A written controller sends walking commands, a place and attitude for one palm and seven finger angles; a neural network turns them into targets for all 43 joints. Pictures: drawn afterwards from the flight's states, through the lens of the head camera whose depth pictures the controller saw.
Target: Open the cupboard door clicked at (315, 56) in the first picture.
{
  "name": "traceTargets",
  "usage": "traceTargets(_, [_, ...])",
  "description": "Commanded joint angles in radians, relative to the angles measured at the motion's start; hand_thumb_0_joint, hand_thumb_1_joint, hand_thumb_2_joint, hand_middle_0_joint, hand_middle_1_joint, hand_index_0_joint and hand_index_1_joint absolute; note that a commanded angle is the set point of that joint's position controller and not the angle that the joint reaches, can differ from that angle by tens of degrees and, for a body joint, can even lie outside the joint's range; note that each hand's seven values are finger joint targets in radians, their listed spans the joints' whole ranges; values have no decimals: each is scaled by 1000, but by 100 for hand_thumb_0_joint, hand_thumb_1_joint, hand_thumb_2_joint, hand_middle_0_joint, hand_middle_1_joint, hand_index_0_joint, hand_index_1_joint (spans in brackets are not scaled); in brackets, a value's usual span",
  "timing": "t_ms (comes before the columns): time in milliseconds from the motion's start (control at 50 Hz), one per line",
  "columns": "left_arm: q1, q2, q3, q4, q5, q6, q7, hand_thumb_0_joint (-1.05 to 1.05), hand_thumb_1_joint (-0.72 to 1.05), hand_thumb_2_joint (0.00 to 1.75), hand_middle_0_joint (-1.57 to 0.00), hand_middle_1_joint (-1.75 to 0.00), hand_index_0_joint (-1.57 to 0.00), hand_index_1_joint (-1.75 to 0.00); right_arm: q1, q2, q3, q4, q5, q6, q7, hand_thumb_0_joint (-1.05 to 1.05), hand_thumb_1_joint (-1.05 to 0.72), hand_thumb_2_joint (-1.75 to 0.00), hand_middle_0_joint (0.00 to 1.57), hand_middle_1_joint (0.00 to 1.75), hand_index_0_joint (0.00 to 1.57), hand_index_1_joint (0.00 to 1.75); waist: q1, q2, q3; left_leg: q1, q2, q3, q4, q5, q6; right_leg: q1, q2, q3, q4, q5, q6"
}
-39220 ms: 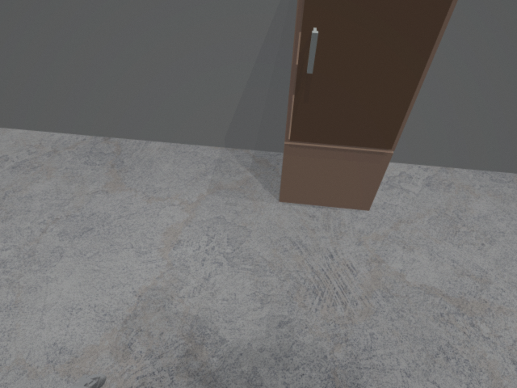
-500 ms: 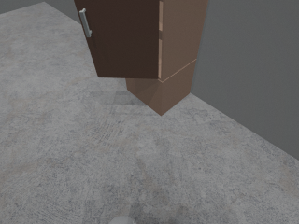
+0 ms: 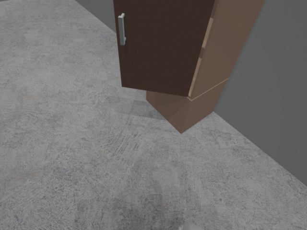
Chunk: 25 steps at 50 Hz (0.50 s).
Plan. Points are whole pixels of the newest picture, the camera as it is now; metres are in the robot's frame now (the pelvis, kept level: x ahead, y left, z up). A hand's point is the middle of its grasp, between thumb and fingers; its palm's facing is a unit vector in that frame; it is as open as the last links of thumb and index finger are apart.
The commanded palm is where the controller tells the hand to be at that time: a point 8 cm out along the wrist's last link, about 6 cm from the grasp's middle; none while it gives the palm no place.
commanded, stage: take the last steps up to it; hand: left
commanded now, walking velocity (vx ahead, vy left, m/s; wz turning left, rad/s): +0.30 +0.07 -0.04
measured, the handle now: (122, 29) +0.93 +0.23 +0.04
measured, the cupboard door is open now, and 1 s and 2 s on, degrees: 42 42 42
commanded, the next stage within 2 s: come to a stop and stand still in 0.80 s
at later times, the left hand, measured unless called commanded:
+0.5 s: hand (107, 188) +0.26 +0.17 -0.17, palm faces +0.06 -0.98 -0.21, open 7.2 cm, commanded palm none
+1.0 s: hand (98, 153) +0.39 +0.24 -0.18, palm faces +0.03 -0.98 -0.18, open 7.3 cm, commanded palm none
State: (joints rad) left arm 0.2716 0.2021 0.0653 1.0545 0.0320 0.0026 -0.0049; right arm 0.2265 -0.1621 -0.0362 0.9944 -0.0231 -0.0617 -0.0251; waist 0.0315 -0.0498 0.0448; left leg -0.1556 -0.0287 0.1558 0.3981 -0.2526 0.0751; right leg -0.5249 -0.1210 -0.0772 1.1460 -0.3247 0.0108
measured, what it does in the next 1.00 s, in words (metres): walks ahead: right foot, then left foot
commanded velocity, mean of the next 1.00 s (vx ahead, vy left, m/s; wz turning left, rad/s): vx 0.19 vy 0.03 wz -0.03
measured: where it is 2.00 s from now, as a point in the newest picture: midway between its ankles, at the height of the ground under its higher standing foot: (143, 212)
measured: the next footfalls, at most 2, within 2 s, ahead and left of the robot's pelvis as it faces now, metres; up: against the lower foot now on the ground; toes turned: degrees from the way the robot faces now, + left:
right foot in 0.32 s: +0.24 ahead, -0.10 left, +0.00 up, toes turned -7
left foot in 0.72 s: +0.39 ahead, +0.15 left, +0.00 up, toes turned +7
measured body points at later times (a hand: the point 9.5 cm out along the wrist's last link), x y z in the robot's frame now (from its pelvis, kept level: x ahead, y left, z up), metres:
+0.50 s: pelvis +0.19 -0.01 +0.00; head +0.22 -0.01 +0.45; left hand +0.26 +0.22 -0.15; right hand +0.14 -0.23 -0.16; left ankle +0.16 +0.12 -0.67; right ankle +0.20 -0.10 -0.74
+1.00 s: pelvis +0.35 +0.06 +0.00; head +0.38 +0.07 +0.45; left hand +0.39 +0.29 -0.16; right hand +0.39 -0.17 -0.15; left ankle +0.36 +0.15 -0.74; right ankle +0.36 -0.06 -0.69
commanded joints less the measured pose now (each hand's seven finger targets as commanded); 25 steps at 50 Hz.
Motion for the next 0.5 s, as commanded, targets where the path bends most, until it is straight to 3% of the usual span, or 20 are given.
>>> traceTargets(0, [-29,17,-4,-78,-5,-17,-9,0,90,90,-20,-30,-20,-30,168,-111,-13,38,2,-19,0,0,-90,-90,20,30,20,30,-25,121,12,111,270,-182,-206,445,103,-104,-11,26,-112,97,1])
traceTargets(100, [-166,16,-10,-131,-8,-15,-11,0,90,90,-20,-30,-20,-30,226,-109,-6,77,-4,-15,-2,0,-90,-90,20,30,20,30,-45,129,62,158,278,-167,-200,501,100,-108,7,9,-292,136,-16])
traceTargets(180, [-244,13,-16,-168,-9,-23,-13,0,90,90,-20,-30,-20,-30,277,-121,-1,114,-11,-10,-4,0,-90,-90,20,30,20,30,-64,101,79,170,286,-157,-152,559,92,-13,47,-23,-435,92,-43])
traceTargets(220, [-203,22,-12,-160,-11,-26,-13,0,90,90,-20,-30,-20,-30,283,-127,1,130,-8,-8,-6,0,-90,-90,20,30,20,30,-39,105,64,142,268,-135,-75,689,74,110,87,-50,-483,76,-63])
traceTargets(240, [-123,35,-7,-141,-11,-30,-10,0,90,90,-20,-30,-20,-30,271,-134,1,134,-4,-7,-7,0,-90,-90,20,30,20,30,-2,100,35,125,250,-115,11,747,55,216,109,-62,-525,96,-72])
traceTargets(260, [5,63,4,-102,-9,-40,-6,0,90,90,-20,-30,-20,-30,246,-138,-1,131,4,-7,-5,0,-90,-90,20,30,20,30,59,69,-16,39,215,-99,168,731,25,411,107,-39,-596,155,-89])
traceTargets(280, [157,128,27,-60,-4,-52,2,0,90,90,-20,-30,-20,-30,232,-119,-3,113,16,-11,0,0,-90,-90,20,30,20,30,114,-22,-106,-162,145,-50,394,523,-17,674,-39,143,-621,216,-151])
traceTargets(300, [259,211,47,-33,-9,-55,9,0,90,90,-20,-30,-20,-30,256,-88,-2,84,26,-14,2,0,-90,-90,20,30,20,30,117,-204,-207,-395,-12,-20,735,-238,-67,855,-333,565,-763,353,-291])
traceTargets(320, [218,221,46,-44,-28,-52,15,0,90,90,-20,-30,-20,-30,200,-121,-12,73,21,-4,5,0,-90,-90,20,30,20,30,102,-81,-151,-441,39,-148,888,-313,-56,724,-380,603,-862,259,-322])
traceTargets(340, [120,173,34,-67,-28,-51,22,0,90,90,-20,-30,-20,-30,136,-98,-17,65,19,4,10,0,-90,-90,20,30,20,30,68,-11,-36,-468,90,-184,892,-222,-55,564,-333,521,-909,110,-284])
traceTargets(360, [45,124,22,-85,-29,-50,27,0,90,90,-20,-30,-20,-30,104,-74,-17,61,11,14,14,0,-90,-90,20,30,20,30,33,26,48,-446,121,-186,852,-151,-61,420,-288,425,-937,110,-242])
traceTargets(380, [4,80,8,-90,-25,-58,25,0,90,90,-20,-30,-20,-30,127,-40,-9,68,4,25,18,0,-90,-90,20,30,20,30,-9,-19,72,-407,144,-187,806,-101,-69,324,-243,316,-956,138,-208])
traceTargets(440, [13,43,0,-67,-18,-79,21,0,90,90,-20,-30,-20,-30,192,-4,-6,87,-1,43,28,0,-90,-90,20,30,20,30,-51,-69,10,-315,145,-136,627,-50,-96,284,-164,150,-971,225,-175])
traceTargets(480, [31,44,15,-58,-12,-86,19,0,90,90,-20,-30,-20,-30,163,19,-10,74,-1,42,36,0,-90,-90,20,30,20,30,-48,-27,-8,-285,139,-107,481,-14,-104,285,-146,118,-968,237,-183])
